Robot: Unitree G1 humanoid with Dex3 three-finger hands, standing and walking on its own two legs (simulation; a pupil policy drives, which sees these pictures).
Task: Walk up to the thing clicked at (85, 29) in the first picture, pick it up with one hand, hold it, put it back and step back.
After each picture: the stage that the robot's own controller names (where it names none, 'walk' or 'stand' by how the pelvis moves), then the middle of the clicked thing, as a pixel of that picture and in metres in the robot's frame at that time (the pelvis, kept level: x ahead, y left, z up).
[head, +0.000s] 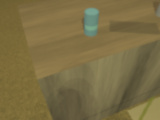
stand; (91, 22) +0.66 -0.01 +0.06
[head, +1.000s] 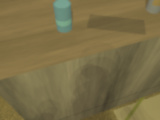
rise first; (63, 16) +0.58 +0.12 +0.09
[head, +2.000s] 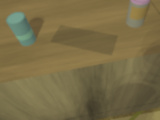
rise first; (22, 29) +0.51 +0.27 +0.09
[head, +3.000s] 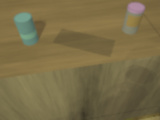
stand; (27, 29) +0.54 +0.25 +0.09
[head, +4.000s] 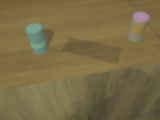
stand; (37, 39) +0.53 +0.22 +0.06
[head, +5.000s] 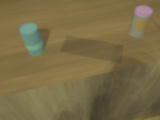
stand; (32, 40) +0.49 +0.23 +0.08
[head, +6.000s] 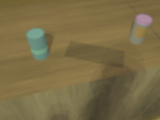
stand; (38, 44) +0.49 +0.20 +0.06
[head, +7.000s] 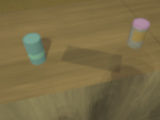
stand; (35, 49) +0.48 +0.22 +0.06
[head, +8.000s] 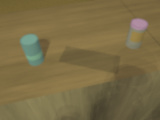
stand; (32, 50) +0.47 +0.23 +0.06
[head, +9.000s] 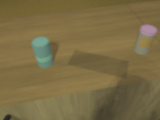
rise first; (43, 52) +0.47 +0.21 +0.06
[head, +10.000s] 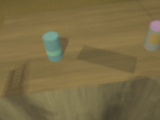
go down; (53, 46) +0.50 +0.19 +0.06
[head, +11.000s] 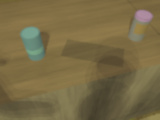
go down; (33, 44) +0.48 +0.18 +0.07
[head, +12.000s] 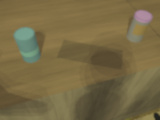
go down; (28, 45) +0.47 +0.19 +0.07
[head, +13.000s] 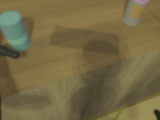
close in; (15, 32) +0.48 +0.20 +0.11
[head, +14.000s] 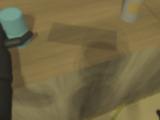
lift; (16, 28) +0.49 +0.19 +0.11
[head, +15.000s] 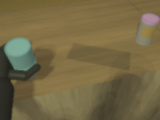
lift; (23, 59) +0.34 +0.20 +0.17
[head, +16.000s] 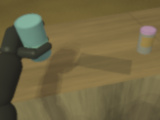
hold; (34, 39) +0.33 +0.15 +0.27
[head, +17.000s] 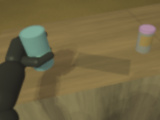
hold; (38, 49) +0.33 +0.15 +0.23
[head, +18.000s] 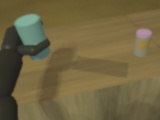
crouch; (34, 38) +0.35 +0.16 +0.27
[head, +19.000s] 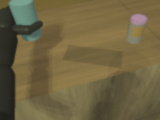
crouch; (26, 19) +0.45 +0.17 +0.24
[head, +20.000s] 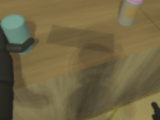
lower; (18, 35) +0.48 +0.18 +0.10
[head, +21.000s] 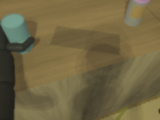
lower; (18, 34) +0.47 +0.19 +0.11
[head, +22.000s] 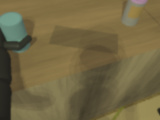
lower; (15, 33) +0.48 +0.20 +0.11
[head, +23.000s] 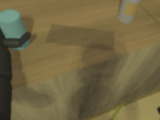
lower; (14, 30) +0.49 +0.19 +0.11
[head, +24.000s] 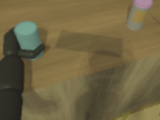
loosen; (30, 41) +0.45 +0.17 +0.11
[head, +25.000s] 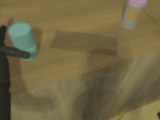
withdraw; (24, 42) +0.45 +0.18 +0.10
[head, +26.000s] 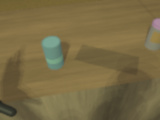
sink last; (53, 53) +0.44 +0.16 +0.08
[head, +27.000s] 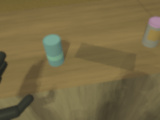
stand; (54, 51) +0.46 +0.17 +0.06
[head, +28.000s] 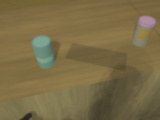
stand; (44, 52) +0.45 +0.18 +0.06
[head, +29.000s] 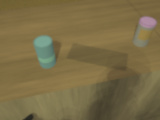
stand; (45, 52) +0.45 +0.18 +0.06
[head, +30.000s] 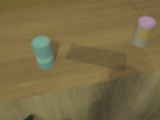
stand; (43, 53) +0.45 +0.18 +0.06
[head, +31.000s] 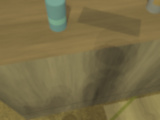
walk; (56, 14) +0.55 +0.12 +0.09
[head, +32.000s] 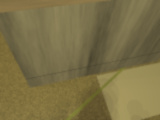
walk; out of the picture +0.84 +0.15 +0.08
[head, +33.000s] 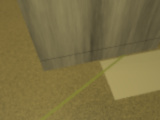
stand; out of the picture +1.17 +0.23 +0.08
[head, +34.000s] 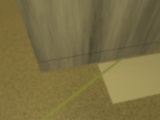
stand; out of the picture +1.14 +0.16 +0.06
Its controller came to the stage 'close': yes
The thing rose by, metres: 0.22
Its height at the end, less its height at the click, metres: +0.00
